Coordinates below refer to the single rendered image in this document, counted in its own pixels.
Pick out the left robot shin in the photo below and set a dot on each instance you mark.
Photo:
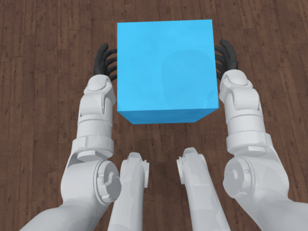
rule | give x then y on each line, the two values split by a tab
130	155

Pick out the robot right upper arm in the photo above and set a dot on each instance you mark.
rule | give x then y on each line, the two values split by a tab
260	186

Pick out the robot left upper arm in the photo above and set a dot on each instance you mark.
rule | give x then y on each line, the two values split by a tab
87	190

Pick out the carton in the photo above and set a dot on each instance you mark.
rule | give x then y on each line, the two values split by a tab
166	71

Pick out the robot right hand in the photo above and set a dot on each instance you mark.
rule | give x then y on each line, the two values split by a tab
228	59

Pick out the robot right forearm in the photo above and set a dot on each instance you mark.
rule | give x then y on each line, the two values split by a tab
244	118

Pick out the left robot thigh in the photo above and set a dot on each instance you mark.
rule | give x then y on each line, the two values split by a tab
127	211

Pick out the robot left hand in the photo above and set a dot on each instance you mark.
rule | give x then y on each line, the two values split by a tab
101	64

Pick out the robot left forearm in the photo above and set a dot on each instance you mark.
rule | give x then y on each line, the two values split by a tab
95	122

